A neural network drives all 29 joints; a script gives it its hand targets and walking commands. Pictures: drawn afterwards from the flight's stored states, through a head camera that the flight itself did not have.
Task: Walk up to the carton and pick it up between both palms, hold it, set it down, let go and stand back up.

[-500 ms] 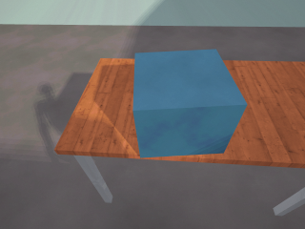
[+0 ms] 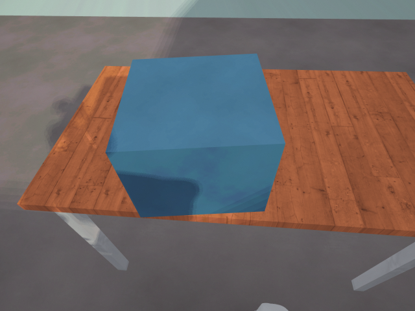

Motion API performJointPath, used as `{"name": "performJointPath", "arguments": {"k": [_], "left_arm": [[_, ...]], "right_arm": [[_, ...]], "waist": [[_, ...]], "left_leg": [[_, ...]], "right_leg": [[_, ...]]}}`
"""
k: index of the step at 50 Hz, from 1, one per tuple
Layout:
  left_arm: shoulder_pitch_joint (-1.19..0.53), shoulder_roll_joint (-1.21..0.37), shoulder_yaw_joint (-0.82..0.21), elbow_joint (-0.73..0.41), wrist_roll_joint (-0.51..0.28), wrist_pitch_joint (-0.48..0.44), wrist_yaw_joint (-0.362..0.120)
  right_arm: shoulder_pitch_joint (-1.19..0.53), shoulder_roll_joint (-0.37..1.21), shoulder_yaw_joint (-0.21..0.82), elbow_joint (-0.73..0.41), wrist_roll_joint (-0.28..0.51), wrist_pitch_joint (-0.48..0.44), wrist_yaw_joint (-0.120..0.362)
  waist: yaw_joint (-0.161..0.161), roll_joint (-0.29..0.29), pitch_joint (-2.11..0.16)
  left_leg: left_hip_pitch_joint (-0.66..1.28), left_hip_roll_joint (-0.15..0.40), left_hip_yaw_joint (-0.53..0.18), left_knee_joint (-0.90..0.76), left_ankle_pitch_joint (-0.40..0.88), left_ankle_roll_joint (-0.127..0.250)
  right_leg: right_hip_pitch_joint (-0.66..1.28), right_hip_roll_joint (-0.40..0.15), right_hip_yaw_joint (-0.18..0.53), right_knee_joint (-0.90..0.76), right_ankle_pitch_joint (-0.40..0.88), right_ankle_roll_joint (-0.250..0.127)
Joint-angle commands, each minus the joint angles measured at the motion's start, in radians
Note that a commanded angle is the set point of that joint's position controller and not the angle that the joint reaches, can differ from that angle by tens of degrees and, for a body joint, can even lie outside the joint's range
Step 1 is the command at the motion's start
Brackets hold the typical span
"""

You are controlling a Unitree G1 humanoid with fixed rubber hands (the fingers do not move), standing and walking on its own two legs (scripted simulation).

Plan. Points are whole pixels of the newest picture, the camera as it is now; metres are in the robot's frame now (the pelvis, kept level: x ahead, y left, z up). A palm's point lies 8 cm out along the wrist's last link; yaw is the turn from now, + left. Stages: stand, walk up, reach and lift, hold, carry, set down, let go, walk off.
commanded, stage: walk up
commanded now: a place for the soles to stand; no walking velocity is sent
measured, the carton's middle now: (198, 135) +0.48 +0.03 +0.05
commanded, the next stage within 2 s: none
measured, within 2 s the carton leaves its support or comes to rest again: neither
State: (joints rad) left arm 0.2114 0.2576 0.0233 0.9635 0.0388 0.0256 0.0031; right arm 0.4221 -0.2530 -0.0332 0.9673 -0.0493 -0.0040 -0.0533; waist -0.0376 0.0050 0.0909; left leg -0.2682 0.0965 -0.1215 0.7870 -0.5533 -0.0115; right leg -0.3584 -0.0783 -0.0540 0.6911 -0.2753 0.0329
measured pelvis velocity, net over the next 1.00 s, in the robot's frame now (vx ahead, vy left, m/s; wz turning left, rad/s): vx -0.02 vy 0.03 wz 0.12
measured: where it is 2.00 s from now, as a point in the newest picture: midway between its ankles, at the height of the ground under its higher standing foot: outside the picture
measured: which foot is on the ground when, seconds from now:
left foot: up 0.00-0.22, down 0.24-0.78, up 0.80-1.00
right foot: down 0.00-1.00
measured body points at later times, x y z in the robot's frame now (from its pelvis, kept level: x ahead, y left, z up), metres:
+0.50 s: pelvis +0.02 -0.03 +0.02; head +0.03 -0.03 +0.47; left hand +0.06 +0.24 -0.12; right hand +0.12 -0.28 -0.12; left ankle +0.02 +0.08 -0.71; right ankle +0.05 -0.14 -0.72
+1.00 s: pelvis -0.02 +0.03 +0.01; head +0.02 +0.03 +0.46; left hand +0.00 +0.33 -0.11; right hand +0.12 -0.24 -0.11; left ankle -0.02 +0.19 -0.68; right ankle +0.05 -0.14 -0.71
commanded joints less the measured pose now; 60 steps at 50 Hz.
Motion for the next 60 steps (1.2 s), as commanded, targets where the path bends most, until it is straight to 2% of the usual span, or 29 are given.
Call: {"name": "performJointPath", "arguments": {"k": [1, 4, 6, 8, 10, 12, 13, 14, 16, 21, 29, 37, 38, 39, 40, 41, 42, 45, 47, 49, 51, 52, 53, 54, 55, 56, 57, 58, 60], "left_arm": [[0.056, 0.195, 0.024, -0.043, -0.029, 0.010, 0.032], [0.014, 0.133, 0.001, -0.057, -0.013, -0.011, 0.028], [0.013, 0.124, -0.002, -0.064, -0.005, -0.019, 0.025], [0.016, 0.143, 0.000, -0.073, -0.003, -0.017, 0.027], [0.013, 0.162, -0.001, -0.079, -0.008, -0.012, 0.024], [0.054, 0.123, -0.021, -0.089, -0.020, -0.017, 0.014], [0.085, 0.090, -0.031, -0.086, -0.025, -0.018, 0.009], [0.084, 0.057, -0.041, -0.082, -0.030, -0.012, 0.015], [0.078, 0.081, -0.040, -0.073, -0.018, -0.017, 0.016], [0.089, 0.134, -0.039, -0.051, -0.019, -0.042, 0.016], [0.055, 0.155, -0.034, -0.059, -0.029, -0.031, 0.012], [0.056, 0.150, -0.037, -0.053, -0.023, -0.022, 0.007], [0.147, 0.193, 0.001, -0.063, -0.007, -0.027, 0.041], [0.212, 0.253, 0.021, -0.048, -0.004, -0.028, 0.063], [0.205, 0.279, 0.038, -0.057, 0.002, -0.029, 0.079], [0.190, 0.266, 0.048, -0.068, 0.003, -0.033, 0.090], [0.153, 0.247, 0.050, -0.085, 0.001, -0.037, 0.100], [0.076, 0.207, 0.047, -0.130, 0.014, -0.052, 0.094], [0.032, 0.219, 0.049, -0.167, 0.018, -0.048, 0.076], [-0.005, 0.251, 0.053, -0.196, 0.024, -0.036, 0.053], [-0.002, 0.244, 0.044, -0.201, 0.021, -0.014, 0.027], [0.056, 0.196, 0.020, -0.190, 0.013, -0.004, 0.011], [0.102, 0.121, -0.006, -0.203, 0.001, 0.005, 0.000], [0.120, 0.104, -0.016, -0.212, -0.011, 0.017, 0.007], [0.096, 0.125, -0.004, -0.206, -0.020, 0.023, 0.013], [0.099, 0.140, 0.003, -0.203, -0.022, 0.021, 0.014], [0.143, 0.147, 0.007, -0.182, -0.024, 0.014, 0.017], [0.190, 0.160, 0.012, -0.157, -0.017, 0.007, 0.019], [0.189, 0.176, 0.022, -0.150, 0.000, -0.002, 0.016]], "right_arm": [[0.056, -0.019, 0.019, -0.080, 0.020, 0.011, -0.008], [0.093, -0.036, 0.019, -0.051, 0.013, 0.000, 0.007], [0.062, -0.050, 0.020, -0.058, 0.016, 0.001, 0.011], [0.011, -0.056, 0.019, -0.077, 0.018, 0.008, 0.014], [-0.010, -0.059, 0.016, -0.091, 0.020, 0.010, 0.017], [-0.038, -0.118, 0.007, -0.113, 0.020, 0.004, 0.020], [-0.067, -0.143, 0.003, -0.125, 0.026, 0.003, 0.020], [-0.107, -0.167, 0.002, -0.113, 0.050, 0.005, 0.024], [-0.150, -0.142, 0.017, -0.100, 0.058, 0.006, 0.030], [-0.126, -0.119, 0.035, -0.081, 0.050, -0.001, 0.039], [-0.115, -0.127, 0.050, -0.054, 0.045, 0.003, 0.039], [-0.103, -0.153, 0.052, -0.045, 0.051, -0.006, 0.038], [-0.217, -0.246, 0.021, -0.103, 0.018, 0.022, 0.057], [-0.250, -0.217, 0.024, -0.135, -0.002, 0.039, 0.066], [-0.223, -0.177, 0.026, -0.152, -0.018, 0.056, 0.070], [-0.197, -0.167, 0.021, -0.153, -0.030, 0.074, 0.069], [-0.197, -0.157, 0.018, -0.162, -0.028, 0.085, 0.071], [-0.201, -0.122, 0.018, -0.182, -0.017, 0.097, 0.085], [-0.173, -0.104, 0.027, -0.165, 0.003, 0.091, 0.095], [-0.156, -0.103, 0.023, -0.153, 0.022, 0.077, 0.097], [-0.076, -0.129, 0.001, -0.117, 0.031, 0.059, 0.084], [-0.049, -0.162, -0.011, -0.112, 0.027, 0.050, 0.073], [-0.043, -0.238, -0.029, -0.135, 0.024, 0.043, 0.068], [-0.094, -0.312, -0.042, -0.168, 0.043, 0.042, 0.052], [-0.143, -0.335, -0.051, -0.172, 0.059, 0.044, 0.035], [-0.192, -0.302, -0.044, -0.178, 0.053, 0.044, 0.025], [-0.240, -0.263, -0.031, -0.190, 0.041, 0.039, 0.021], [-0.251, -0.226, -0.022, -0.210, 0.031, 0.030, 0.024], [-0.208, -0.172, -0.009, -0.219, 0.019, 0.008, 0.031]], "waist": [[0.042, -0.162, 0.027], [0.009, -0.167, -0.022], [0.013, -0.136, -0.063], [0.018, -0.133, -0.055], [0.005, -0.119, -0.039], [0.025, -0.022, -0.083], [0.048, 0.044, -0.094], [0.059, 0.070, -0.075], [0.065, 0.063, -0.018], [0.043, 0.033, -0.083], [0.030, -0.044, -0.043], [0.043, 0.003, -0.051], [0.089, 0.040, 0.004], [0.107, -0.031, -0.023], [0.103, -0.110, -0.037], [0.084, -0.079, -0.041], [0.062, -0.055, -0.053], [0.024, -0.116, -0.072], [0.022, -0.185, -0.099], [0.025, -0.206, -0.100], [-0.001, -0.101, -0.109], [0.005, 0.028, -0.114], [0.013, 0.238, -0.112], [0.027, 0.235, -0.047], [0.016, 0.203, 0.001], [0.037, 0.188, 0.056], [0.069, 0.193, 0.068], [0.077, 0.196, 0.022], [0.051, 0.139, -0.040]], "left_leg": [[-0.221, -0.058, 0.026, 0.282, -0.109, 0.011], [-0.090, -0.049, 0.076, 0.150, 0.023, -0.003], [-0.039, -0.061, 0.109, 0.038, 0.061, -0.002], [0.001, -0.070, 0.126, -0.093, 0.149, 0.010], [0.100, -0.068, 0.123, -0.262, 0.343, 0.031], [0.155, 0.025, -0.024, -0.305, 0.513, 0.066], [0.126, 0.094, -0.114, -0.365, 0.488, 0.091], [-0.057, 0.110, -0.117, -0.420, 0.361, 0.135], [-0.121, 0.045, -0.062, -0.445, 0.294, 0.109], [0.023, -0.003, 0.011, -0.330, 0.492, 0.072], [-0.018, -0.034, 0.022, -0.309, 0.375, 0.051], [-0.083, -0.020, -0.036, -0.351, 0.372, 0.058], [-0.223, -0.048, 0.034, -0.184, 0.414, 0.038], [-0.282, -0.075, 0.094, -0.027, 0.287, 0.010], [-0.320, -0.055, 0.112, 0.180, -0.004, -0.015], [-0.328, -0.009, 0.061, 0.320, -0.046, -0.028], [-0.298, 0.014, 0.030, 0.367, -0.011, -0.039], [-0.209, 0.017, 0.039, 0.296, 0.118, -0.058], [-0.146, 0.000, 0.097, 0.139, 0.120, -0.062], [-0.003, -0.023, 0.159, -0.036, 0.138, -0.052], [0.151, -0.088, 0.221, -0.222, 0.309, -0.032], [0.154, -0.073, 0.177, -0.302, 0.339, -0.029], [0.095, 0.101, -0.077, -0.400, 0.317, 0.014], [-0.102, 0.229, -0.257, -0.537, 0.136, 0.094], [-0.219, 0.263, -0.278, -0.604, -0.035, 0.158], [-0.209, 0.255, -0.240, -0.594, -0.029, 0.165], [-0.159, 0.223, -0.174, -0.539, 0.065, 0.163], [-0.096, 0.209, -0.144, -0.501, 0.149, 0.167], [0.006, 0.223, -0.127, -0.458, 0.293, 0.193]], "right_leg": [[0.068, -0.279, 0.362, -0.452, -0.113, -0.201], [0.070, -0.210, 0.186, -0.354, 0.264, -0.187], [0.106, -0.201, 0.144, -0.304, 0.361, -0.194], [0.100, -0.208, 0.145, -0.268, 0.346, -0.195], [0.009, -0.213, 0.140, -0.248, 0.272, -0.168], [-0.036, -0.150, 0.100, -0.200, 0.107, -0.105], [-0.015, -0.077, 0.030, -0.156, -0.033, -0.077], [0.135, -0.007, -0.019, -0.142, -0.083, -0.062], [0.189, -0.015, -0.006, -0.185, -0.010, -0.063], [0.156, -0.082, 0.032, -0.270, 0.130, -0.085], [0.122, -0.119, 0.048, -0.357, -0.033, -0.108], [0.186, -0.081, -0.006, -0.301, -0.031, -0.096], [0.256, -0.186, 0.118, -0.307, 0.122, -0.153], [0.298, -0.326, 0.217, -0.352, 0.256, -0.232], [0.296, -0.477, 0.305, -0.382, 0.396, -0.333], [0.259, -0.516, 0.312, -0.390, 0.440, -0.368], [0.225, -0.471, 0.245, -0.387, 0.449, -0.348], [0.149, -0.287, 0.075, -0.361, 0.351, -0.230], [0.129, -0.226, 0.018, -0.343, 0.216, -0.201], [0.038, -0.199, -0.005, -0.293, 0.098, -0.181], [-0.055, -0.140, -0.021, -0.123, -0.003, -0.137], [-0.086, -0.074, -0.042, -0.006, -0.111, -0.108], [-0.149, 0.024, -0.046, 0.145, -0.351, -0.053], [-0.129, 0.062, 0.039, 0.263, -0.457, -0.035], [-0.103, 0.049, 0.092, 0.342, -0.407, -0.031], [-0.138, 0.047, 0.118, 0.374, -0.331, -0.028], [-0.159, 0.033, 0.144, 0.368, -0.262, -0.025], [-0.150, 0.029, 0.137, 0.360, -0.225, -0.020], [-0.145, 0.044, 0.139, 0.341, -0.219, -0.008]]}}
